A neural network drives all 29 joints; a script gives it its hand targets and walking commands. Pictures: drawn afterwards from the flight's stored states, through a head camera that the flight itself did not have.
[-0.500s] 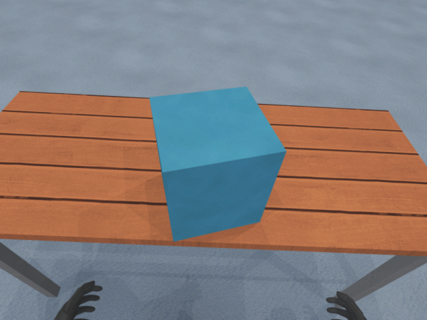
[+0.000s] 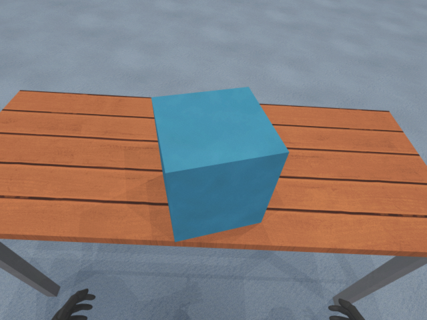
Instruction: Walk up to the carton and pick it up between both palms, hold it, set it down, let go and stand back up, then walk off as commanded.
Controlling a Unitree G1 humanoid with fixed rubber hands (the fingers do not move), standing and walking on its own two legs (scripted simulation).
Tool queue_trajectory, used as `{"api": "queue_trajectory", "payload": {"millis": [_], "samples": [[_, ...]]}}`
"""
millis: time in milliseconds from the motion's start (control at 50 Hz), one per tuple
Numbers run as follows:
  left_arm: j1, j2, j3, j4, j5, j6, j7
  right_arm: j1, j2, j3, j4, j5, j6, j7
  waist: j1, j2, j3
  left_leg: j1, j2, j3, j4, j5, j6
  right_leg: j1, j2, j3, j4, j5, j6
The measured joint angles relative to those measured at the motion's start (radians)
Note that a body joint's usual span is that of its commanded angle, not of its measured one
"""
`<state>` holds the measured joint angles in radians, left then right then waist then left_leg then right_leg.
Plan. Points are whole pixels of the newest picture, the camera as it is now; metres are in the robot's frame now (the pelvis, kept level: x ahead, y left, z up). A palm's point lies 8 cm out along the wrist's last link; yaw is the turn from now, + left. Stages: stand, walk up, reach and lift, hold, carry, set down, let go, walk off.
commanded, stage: walk off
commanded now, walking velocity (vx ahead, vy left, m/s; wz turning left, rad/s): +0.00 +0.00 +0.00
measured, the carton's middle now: (211, 165) +0.42 +0.03 +0.03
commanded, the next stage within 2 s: stand in 1.64 s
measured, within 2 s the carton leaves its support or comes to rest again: neither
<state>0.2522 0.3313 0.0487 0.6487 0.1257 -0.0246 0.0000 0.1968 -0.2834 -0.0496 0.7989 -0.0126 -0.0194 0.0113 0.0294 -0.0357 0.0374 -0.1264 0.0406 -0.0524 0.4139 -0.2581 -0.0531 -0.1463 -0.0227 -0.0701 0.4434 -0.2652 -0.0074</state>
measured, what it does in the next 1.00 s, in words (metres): walks backwards: right foot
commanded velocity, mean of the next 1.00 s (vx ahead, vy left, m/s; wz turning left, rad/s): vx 0.00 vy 0.00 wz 0.00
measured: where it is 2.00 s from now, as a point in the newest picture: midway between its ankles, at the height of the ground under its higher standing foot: outside the picture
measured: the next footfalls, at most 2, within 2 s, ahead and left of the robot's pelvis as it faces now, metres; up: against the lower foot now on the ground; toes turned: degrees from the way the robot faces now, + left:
right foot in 0.96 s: -0.22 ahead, -0.09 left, +0.00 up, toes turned +1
left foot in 1.46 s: -0.27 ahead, +0.16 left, +0.00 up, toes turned -11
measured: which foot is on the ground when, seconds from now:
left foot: down 0.00-0.96, up 0.98-1.00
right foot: down 0.00-0.42, up 0.44-0.94, down 0.96-1.00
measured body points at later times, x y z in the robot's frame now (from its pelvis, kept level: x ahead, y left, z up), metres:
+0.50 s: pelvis -0.09 +0.04 -0.02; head -0.03 +0.08 +0.42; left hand +0.02 +0.34 -0.15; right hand +0.01 -0.27 -0.10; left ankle -0.07 +0.12 -0.74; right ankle -0.07 -0.09 -0.68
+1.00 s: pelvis -0.26 +0.00 -0.04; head -0.22 +0.00 +0.41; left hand -0.16 +0.31 -0.14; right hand -0.11 -0.31 -0.11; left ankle -0.09 +0.12 -0.72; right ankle -0.26 -0.09 -0.74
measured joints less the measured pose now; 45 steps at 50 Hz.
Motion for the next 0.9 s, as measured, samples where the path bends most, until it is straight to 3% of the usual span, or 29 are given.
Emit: {"api": "queue_trajectory", "payload": {"millis": [120,260,340,400,420,460,540,620,780,900], "samples": [[-0.001,0.001,0.0,0.008,-0.002,0.0,0.0,-0.001,-0.003,0.004,0.008,0.0,0.004,-0.003,0.0,0.001,0.003,-0.007,0.0,0.0,0.01,0.0,0.001,-0.004,0.0,0.0,0.003,0.003,0.001],[-0.011,0.027,0.0,0.008,-0.005,0.012,0.0,-0.005,-0.053,-0.01,-0.069,0.0,0.04,-0.007,0.0,0.004,0.1,-0.121,-0.003,0.001,0.185,-0.012,0.025,-0.08,0.0,0.004,0.099,-0.004,-0.005],[-0.011,0.032,0.0,0.008,-0.005,0.033,0.0,-0.002,-0.081,-0.025,-0.082,0.0,0.07,-0.007,0.0,0.004,0.136,-0.167,-0.059,0.002,0.345,-0.144,0.041,-0.118,-0.007,0.013,0.144,0.003,-0.005],[-0.016,0.048,0.0,0.008,-0.006,0.043,0.001,0.016,-0.085,-0.033,-0.093,0.0,0.071,-0.005,-0.004,0.005,0.124,-0.165,-0.082,-0.001,0.321,-0.113,0.058,-0.189,-0.007,0.012,0.191,0.009,0.006],[-0.026,0.055,0.0,0.009,-0.01,0.051,0.003,0.017,-0.084,-0.03,-0.092,0.0,0.071,-0.004,-0.003,-0.001,0.136,-0.166,-0.087,0.001,0.31,-0.119,0.088,-0.215,-0.01,0.015,0.228,0.008,0.001],[-0.038,0.057,0.0,0.01,-0.021,0.068,0.008,0.016,-0.084,-0.017,-0.091,0.0,0.071,-0.003,-0.005,-0.001,0.174,-0.165,-0.083,0.001,0.313,-0.113,0.113,-0.262,0.021,0.035,0.399,-0.146,-0.004],[-0.036,0.063,0.0,0.008,-0.031,0.084,0.018,0.027,-0.084,-0.013,-0.123,-0.001,0.071,-0.011,-0.003,0.003,0.184,-0.166,-0.049,0.001,0.267,-0.055,0.116,-0.322,0.117,0.07,0.695,-0.217,-0.012],[-0.035,0.063,0.0,0.008,-0.032,0.088,0.018,0.023,-0.084,-0.017,-0.169,-0.001,0.071,-0.02,-0.002,0.003,0.199,-0.169,-0.043,0.003,0.246,-0.013,0.116,-0.272,0.144,0.086,0.803,-0.218,-0.003],[-0.034,0.07,0.0,0.008,-0.032,0.091,0.019,-0.005,-0.084,-0.015,-0.207,-0.001,0.071,-0.022,-0.002,0.004,0.206,-0.218,-0.043,0.003,0.241,0.06,0.115,-0.144,0.145,0.104,0.675,-0.219,0.009],[-0.017,0.072,0.0,0.009,-0.032,0.09,0.019,-0.033,-0.084,-0.017,-0.217,-0.001,0.082,-0.014,-0.001,0.015,0.214,-0.266,-0.03,0.005,0.24,0.113,0.115,-0.062,0.14,0.105,0.462,-0.227,0.0]]}}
